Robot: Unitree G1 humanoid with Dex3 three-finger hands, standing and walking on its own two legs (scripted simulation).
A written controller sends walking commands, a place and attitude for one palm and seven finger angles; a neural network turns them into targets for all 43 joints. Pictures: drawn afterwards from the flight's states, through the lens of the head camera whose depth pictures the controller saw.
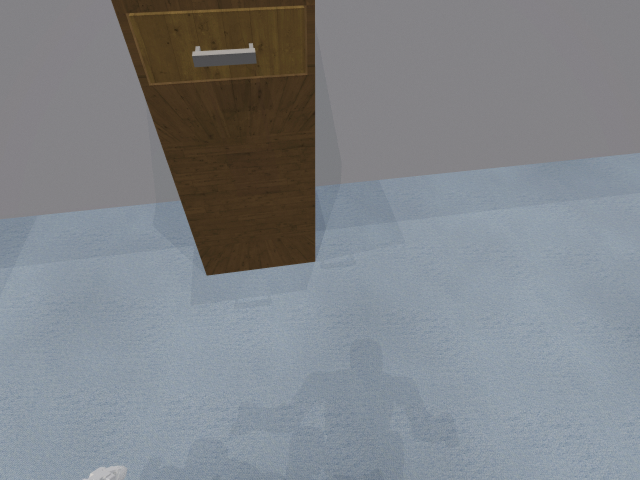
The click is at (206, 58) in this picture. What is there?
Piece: drawer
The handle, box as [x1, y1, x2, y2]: [192, 43, 256, 66]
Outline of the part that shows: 254,48 252,47 252,43 249,43 249,47 244,49 201,51 199,46 196,46 195,50 192,52 194,66 255,63 256,61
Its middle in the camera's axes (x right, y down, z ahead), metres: -0.23 -0.43 +0.90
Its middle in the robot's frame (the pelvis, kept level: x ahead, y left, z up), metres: +0.97 +0.28 +0.10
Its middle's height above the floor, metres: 0.87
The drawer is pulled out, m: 0.00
